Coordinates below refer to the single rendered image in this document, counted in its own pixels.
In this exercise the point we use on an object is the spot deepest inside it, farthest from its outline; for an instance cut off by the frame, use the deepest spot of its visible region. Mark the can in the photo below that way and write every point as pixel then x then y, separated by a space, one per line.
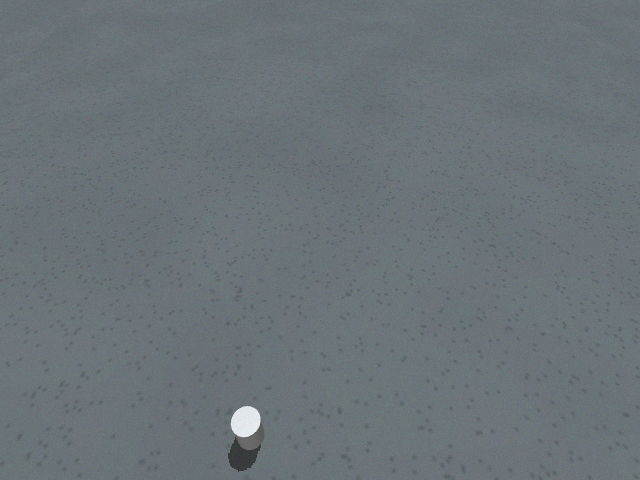
pixel 247 427

